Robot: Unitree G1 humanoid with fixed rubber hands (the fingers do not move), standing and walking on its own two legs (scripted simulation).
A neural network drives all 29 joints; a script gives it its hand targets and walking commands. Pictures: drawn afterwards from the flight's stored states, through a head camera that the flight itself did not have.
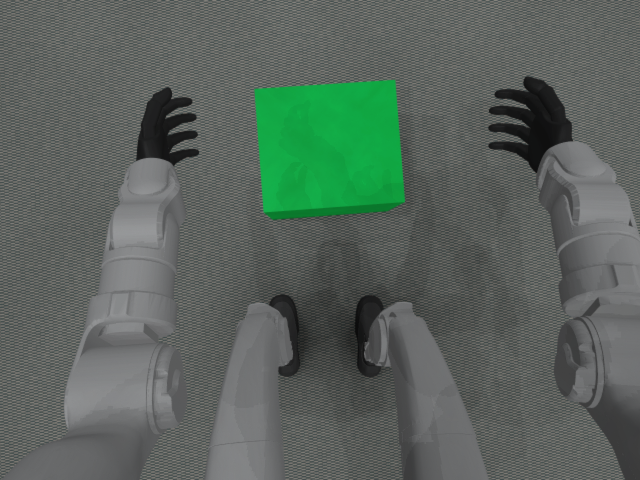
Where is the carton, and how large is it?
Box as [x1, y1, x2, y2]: [254, 80, 404, 219]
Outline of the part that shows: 394,80 254,89 263,210 272,219 384,211 404,201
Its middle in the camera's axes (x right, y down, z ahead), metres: +0.02 -0.21 +0.91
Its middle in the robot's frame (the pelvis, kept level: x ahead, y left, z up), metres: +0.56 -0.01 -0.57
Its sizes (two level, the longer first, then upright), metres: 0.299 0.261 0.193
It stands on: the floor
